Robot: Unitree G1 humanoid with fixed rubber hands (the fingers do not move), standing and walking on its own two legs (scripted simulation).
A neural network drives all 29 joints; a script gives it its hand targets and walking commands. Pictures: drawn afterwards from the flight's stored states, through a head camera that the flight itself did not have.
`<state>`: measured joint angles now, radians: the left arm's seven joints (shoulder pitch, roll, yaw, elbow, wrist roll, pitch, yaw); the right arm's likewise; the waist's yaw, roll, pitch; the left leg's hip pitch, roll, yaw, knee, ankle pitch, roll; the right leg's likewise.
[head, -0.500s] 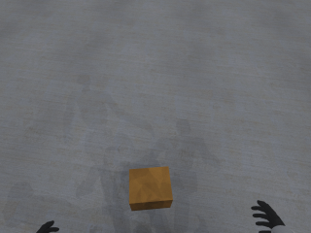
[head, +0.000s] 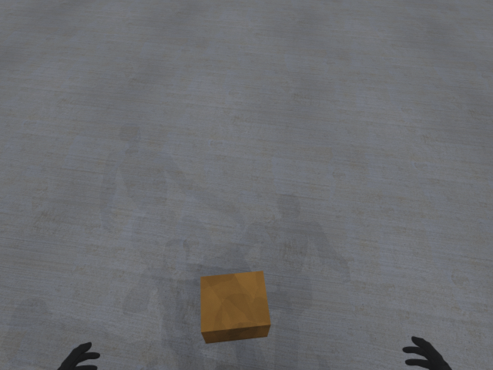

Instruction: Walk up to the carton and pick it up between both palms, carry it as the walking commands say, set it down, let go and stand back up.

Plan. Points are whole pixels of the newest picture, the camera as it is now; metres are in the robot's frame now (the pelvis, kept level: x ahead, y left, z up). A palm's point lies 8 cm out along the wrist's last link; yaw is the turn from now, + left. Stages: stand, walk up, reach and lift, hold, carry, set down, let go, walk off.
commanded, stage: walk up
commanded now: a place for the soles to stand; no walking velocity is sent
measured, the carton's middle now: (234, 307) +0.41 +0.03 -0.69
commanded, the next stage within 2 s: reach and lift in 0.46 s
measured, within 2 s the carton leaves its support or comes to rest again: neither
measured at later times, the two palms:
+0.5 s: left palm out of the picture +0.13 +0.30 -0.10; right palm out of the picture +0.13 -0.32 -0.10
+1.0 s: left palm (111, 319) +0.24 +0.27 -0.15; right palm (376, 310) +0.24 -0.26 -0.14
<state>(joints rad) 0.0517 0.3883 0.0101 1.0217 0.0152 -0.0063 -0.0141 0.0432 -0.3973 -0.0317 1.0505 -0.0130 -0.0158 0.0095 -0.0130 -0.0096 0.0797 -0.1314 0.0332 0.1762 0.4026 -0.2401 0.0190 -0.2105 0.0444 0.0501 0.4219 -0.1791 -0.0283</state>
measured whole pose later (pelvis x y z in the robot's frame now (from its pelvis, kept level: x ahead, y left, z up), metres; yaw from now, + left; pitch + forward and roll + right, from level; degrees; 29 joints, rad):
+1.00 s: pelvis -0.03 +0.00 -0.06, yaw +6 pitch +11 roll +0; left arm -0.29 0.32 0.11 0.64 0.04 0.27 -0.05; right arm -0.20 -0.27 -0.15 0.58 0.05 0.27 0.01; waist -0.07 -0.02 0.12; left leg -0.74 0.03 0.07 0.97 -0.43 0.03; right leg -0.76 0.00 -0.06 0.94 -0.38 -0.03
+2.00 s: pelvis -0.09 +0.00 -0.13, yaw +7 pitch +27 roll -2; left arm -1.25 0.38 0.21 0.71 -0.09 0.23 0.04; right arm -1.16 -0.35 -0.27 0.64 0.15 0.21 -0.05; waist -0.03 0.00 0.53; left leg -1.32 0.02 0.04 1.23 -0.38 0.05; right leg -1.32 -0.01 -0.06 1.18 -0.32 -0.02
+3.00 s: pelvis -0.12 -0.02 -0.39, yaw +7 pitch +29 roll -1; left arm -1.50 0.45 0.02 1.15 -0.29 0.11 0.12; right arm -1.44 -0.38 -0.09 1.09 0.30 0.10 -0.15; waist -0.04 -0.01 0.52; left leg -2.09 0.02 0.04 2.16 -0.57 0.05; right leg -2.10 -0.02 -0.05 2.12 -0.52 -0.04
